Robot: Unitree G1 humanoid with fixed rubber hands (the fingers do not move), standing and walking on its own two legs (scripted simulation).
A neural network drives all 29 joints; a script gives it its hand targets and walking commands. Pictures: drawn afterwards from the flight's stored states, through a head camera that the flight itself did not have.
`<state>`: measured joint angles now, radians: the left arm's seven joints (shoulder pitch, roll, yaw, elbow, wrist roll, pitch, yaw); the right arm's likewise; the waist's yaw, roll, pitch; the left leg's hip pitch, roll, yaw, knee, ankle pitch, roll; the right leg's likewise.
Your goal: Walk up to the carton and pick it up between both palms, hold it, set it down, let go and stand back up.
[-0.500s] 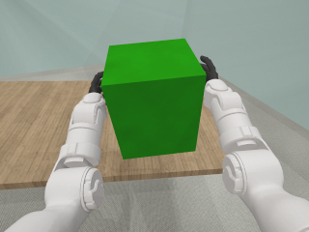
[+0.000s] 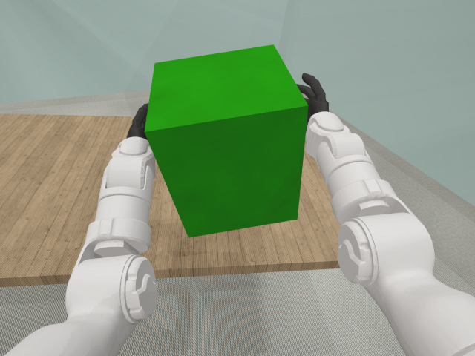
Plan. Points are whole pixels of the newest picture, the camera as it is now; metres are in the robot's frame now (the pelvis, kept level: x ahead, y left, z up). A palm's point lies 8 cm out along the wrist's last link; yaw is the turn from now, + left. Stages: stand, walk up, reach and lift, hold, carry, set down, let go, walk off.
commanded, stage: set down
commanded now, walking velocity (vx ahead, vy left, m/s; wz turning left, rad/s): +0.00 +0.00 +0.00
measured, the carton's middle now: (229, 144) +0.42 +0.02 +0.20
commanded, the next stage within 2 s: none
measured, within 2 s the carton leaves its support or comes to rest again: neither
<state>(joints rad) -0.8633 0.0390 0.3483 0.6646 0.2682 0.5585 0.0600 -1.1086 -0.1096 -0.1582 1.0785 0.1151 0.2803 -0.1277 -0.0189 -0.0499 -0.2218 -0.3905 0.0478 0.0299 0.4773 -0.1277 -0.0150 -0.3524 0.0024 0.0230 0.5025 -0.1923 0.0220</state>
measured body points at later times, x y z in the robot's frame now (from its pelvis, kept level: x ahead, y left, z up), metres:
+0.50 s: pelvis +0.02 +0.00 +0.00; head -0.03 +0.03 +0.45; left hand +0.43 +0.18 +0.20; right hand +0.45 -0.12 +0.24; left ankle +0.07 +0.13 -0.73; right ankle +0.04 -0.13 -0.73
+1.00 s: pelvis +0.03 +0.00 +0.00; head -0.01 +0.02 +0.45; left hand +0.44 +0.19 +0.18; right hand +0.47 -0.11 +0.22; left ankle +0.07 +0.13 -0.73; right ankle +0.04 -0.13 -0.73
